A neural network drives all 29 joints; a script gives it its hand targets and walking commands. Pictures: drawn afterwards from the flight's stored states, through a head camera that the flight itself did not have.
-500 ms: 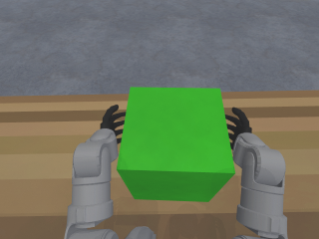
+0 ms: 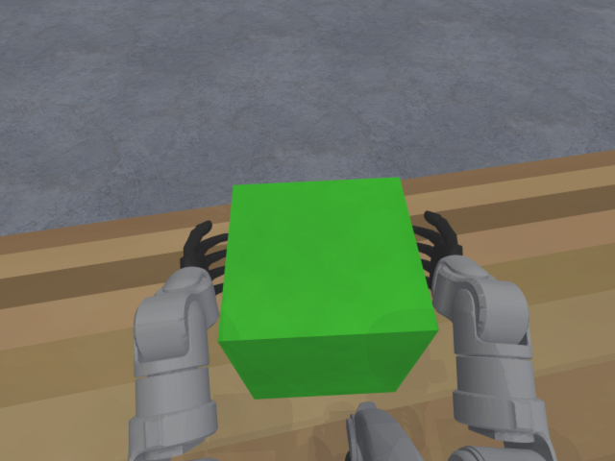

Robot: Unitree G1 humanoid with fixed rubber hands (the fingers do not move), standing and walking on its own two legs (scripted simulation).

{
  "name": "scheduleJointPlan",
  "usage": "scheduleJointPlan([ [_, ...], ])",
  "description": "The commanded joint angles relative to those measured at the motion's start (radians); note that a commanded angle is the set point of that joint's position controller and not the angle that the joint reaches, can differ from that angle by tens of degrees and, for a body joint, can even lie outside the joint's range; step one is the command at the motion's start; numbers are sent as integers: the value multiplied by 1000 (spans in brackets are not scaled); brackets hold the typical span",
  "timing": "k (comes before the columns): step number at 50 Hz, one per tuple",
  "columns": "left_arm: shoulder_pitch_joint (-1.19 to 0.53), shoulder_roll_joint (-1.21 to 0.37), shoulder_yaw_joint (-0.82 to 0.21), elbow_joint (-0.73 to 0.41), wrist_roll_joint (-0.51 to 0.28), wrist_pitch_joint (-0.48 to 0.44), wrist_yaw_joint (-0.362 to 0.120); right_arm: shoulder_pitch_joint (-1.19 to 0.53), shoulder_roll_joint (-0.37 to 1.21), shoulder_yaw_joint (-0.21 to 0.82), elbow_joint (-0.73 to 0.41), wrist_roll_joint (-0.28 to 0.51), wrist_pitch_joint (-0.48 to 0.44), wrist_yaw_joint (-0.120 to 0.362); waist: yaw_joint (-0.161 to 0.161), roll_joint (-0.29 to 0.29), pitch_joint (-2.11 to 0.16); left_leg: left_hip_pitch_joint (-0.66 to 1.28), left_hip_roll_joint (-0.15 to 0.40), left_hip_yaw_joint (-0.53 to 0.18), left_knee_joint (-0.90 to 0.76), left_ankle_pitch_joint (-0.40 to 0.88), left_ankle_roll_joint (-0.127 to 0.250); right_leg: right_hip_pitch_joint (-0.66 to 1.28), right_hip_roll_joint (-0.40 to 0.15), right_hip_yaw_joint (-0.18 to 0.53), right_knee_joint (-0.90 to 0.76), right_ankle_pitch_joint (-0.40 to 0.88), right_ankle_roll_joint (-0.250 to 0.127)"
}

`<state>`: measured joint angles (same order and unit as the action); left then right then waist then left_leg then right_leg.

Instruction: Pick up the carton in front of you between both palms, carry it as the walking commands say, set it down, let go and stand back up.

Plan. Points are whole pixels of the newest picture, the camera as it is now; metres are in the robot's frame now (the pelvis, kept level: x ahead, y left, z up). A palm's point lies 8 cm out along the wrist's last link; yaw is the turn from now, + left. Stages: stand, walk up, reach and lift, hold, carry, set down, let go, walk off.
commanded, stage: carry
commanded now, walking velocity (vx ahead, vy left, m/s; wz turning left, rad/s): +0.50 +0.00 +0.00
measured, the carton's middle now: (321, 297) +0.33 -0.02 +0.01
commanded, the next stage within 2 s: none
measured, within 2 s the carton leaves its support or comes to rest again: neither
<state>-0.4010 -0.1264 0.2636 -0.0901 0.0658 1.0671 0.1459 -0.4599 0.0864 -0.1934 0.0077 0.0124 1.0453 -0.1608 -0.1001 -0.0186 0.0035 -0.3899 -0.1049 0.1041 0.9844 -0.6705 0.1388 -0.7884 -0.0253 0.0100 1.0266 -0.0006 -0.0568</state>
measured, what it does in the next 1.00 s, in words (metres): goes down: right foot 0.14 m lower, then left foot 0.14 m lower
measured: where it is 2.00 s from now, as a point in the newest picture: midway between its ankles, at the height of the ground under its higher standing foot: (285, 239)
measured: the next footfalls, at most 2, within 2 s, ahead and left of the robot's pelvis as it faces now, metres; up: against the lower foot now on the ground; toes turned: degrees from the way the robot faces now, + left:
right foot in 0.12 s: +0.26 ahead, -0.06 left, -0.14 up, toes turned -1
left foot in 0.52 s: +0.56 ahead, +0.06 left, -0.28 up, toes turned +1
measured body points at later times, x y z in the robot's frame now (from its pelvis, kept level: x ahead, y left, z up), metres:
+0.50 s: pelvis +0.41 +0.00 -0.19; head +0.42 +0.00 +0.26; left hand +0.74 +0.16 -0.10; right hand +0.73 -0.15 -0.11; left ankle +0.54 +0.07 -0.91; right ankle +0.23 -0.06 -0.80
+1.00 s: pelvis +0.82 -0.01 -0.40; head +0.82 +0.01 +0.05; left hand +1.14 +0.18 -0.32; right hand +1.17 -0.12 -0.31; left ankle +0.73 +0.10 -0.96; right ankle +0.83 -0.05 -1.10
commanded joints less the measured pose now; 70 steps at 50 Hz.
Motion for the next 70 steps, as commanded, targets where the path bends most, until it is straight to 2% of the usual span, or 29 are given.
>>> scheduleJointPlan([
  [1,-597,-841,-719,-74,-244,-73,-79,-598,953,720,-152,315,-51,141,-19,37,-355,132,126,-183,-113,549,32,242,78,-138,-388,391,8],
  [4,-540,-783,-744,-102,-239,-90,-85,-482,906,719,-141,265,-78,130,27,126,-333,125,150,-148,36,622,15,469,76,-155,-497,426,-23],
  [6,-509,-740,-748,-119,-244,-92,-88,-464,857,715,-152,244,-84,122,243,74,-472,-16,192,-96,452,1062,-60,846,78,-147,-391,294,-93],
  [7,-460,-725,-735,-64,-236,-91,-88,-489,834,699,-159,226,-81,113,329,-145,-385,-159,77,-32,812,549,-119,886,-3,-28,-530,231,-141],
  [8,-418,-703,-729,-13,-242,-93,-82,-447,805,678,-160,200,-73,106,235,-266,-423,-422,8,-116,853,8,-137,1096,-160,246,-327,599,-215],
  [12,-595,-819,-851,-69,-401,-108,-100,-356,716,538,-115,90,-82,72,192,15,-446,-628,121,-257,524,122,-120,1004,-270,636,-352,127,-316],
  [14,-659,-884,-877,-76,-438,-123,-118,-337,732,510,-101,62,-104,73,167,107,-362,-416,116,-198,190,210,-139,685,-233,533,-391,122,-301],
  [16,-654,-910,-872,-47,-442,-145,-129,-360,780,538,-111,59,-129,82,194,-5,-413,-366,110,-140,238,484,-125,688,-195,424,-319,273,-254],
  [19,-576,-898,-853,-30,-430,-167,-129,-355,789,600,-133,84,-154,88,231,18,-382,-295,63,-60,-278,945,-116,659,6,169,-147,-40,-150],
  [22,-472,-835,-809,-2,-376,-180,-117,-356,755,630,-179,98,-157,74,229,-101,-312,29,26,7,-464,1092,-111,458,17,88,-118,-124,-138],
  [23,-428,-811,-792,11,-358,-178,-109,-352,727,636,-189,103,-153,68,210,-134,-316,87,34,10,-482,1113,-93,461,15,65,-56,-120,-129],
  [25,-387,-751,-753,17,-322,-166,-91,-325,678,641,-202,113,-137,58,3,-107,-443,392,35,46,-429,1031,-51,421,-36,-25,331,280,-48],
  [26,-400,-718,-729,10,-296,-154,-78,-312,655,635,-183,122,-128,56,-79,132,-386,472,96,-34,-534,970,1,257,63,-83,700,-72,-4],
  [27,-403,-674,-695,5,-268,-144,-63,-312,626,626,-152,122,-117,52,-15,236,-366,676,270,-262,-284,1373,46,-88,135,-49,868,-669,18],
  [28,-339,-617,-644,10,-229,-131,-44,-319,623,643,-138,159,-106,51,16,163,-428,754,388,-538,-321,1228,147,-220,115,83,769,-590,8],
  [31,-357,-584,-558,11,-152,-116,-17,-486,731,712,-158,277,-95,73,33,-17,-359,488,406,-649,-303,889,193,-254,3,119,444,-496,13],
  [41,-466,-688,-705,-76,-212,-166,-47,-394,823,682,-80,267,-141,106,4,138,-291,10,117,-159,-58,519,4,475,92,-163,-459,456,-1],
  [44,-418,-649,-711,-65,-221,-148,-41,-379,761,645,-88,218,-135,84,295,10,-404,-115,130,-57,601,967,-99,864,75,-161,-446,302,-98],
  [45,-387,-641,-702,-4,-230,-140,-41,-390,731,610,-85,191,-129,71,340,-154,-314,-306,5,-16,856,186,-131,929,-34,1,-508,335,-145],
  [46,-382,-608,-704,32,-245,-136,-34,-342,693,583,-75,149,-114,62,204,-198,-361,-503,3,-164,781,25,-141,1111,-176,344,-319,737,-217],
  [50,-536,-769,-815,-13,-402,-138,-56,-235,628,445,-29,53,-119,32,188,122,-420,-610,121,-267,421,176,-140,880,-303,669,-347,244,-361],
  [56,-622,-915,-839,14,-443,-205,-117,-394,777,554,-103,78,-197,74,209,18,-332,-208,76,-86,-243,958,-103,484,-5,207,-189,-151,-162],
  [59,-481,-856,-797,42,-379,-224,-106,-389,754,615,-158,111,-211,67,205,-107,-317,104,35,-18,-439,1099,-93,387,15,90,-106,-194,-140],
  [61,-396,-795,-759,47,-331,-220,-91,-357,718,641,-178,129,-204,61,36,-108,-447,382,19,51,-370,1052,-64,396,-20,-14,243,188,-68],
  [62,-377,-758,-737,48,-296,-211,-80,-323,697,646,-160,139,-196,60,-76,71,-440,488,50,25,-487,972,-19,307,24,-73,562,139,-12],
  [63,-388,-722,-702,30,-262,-208,-63,-304,680,646,-138,152,-182,64,-68,189,-329,544,192,-134,-458,1148,22,70,135,-99,829,-602,0],
  [64,-334,-662,-654,49,-221,-191,-48,-321,655,656,-118,155,-174,59,35,223,-433,769,341,-471,-264,1444,95,-151,131,62,823,-655,12],
  [68,-284,-612,-542,50,-126,-178,-18,-453,785,753,-122,303,-153,86,24,-71,-380,451,396,-676,-307,915,197,-220,-7,115,335,-463,28],
  [70,-360,-649,-557,26,-124,-192,-35,-535,879,782,-116,336,-163,111,10,-26,-343,269,361,-628,-347,961,168,-58,-7,57,158,-346,48],
])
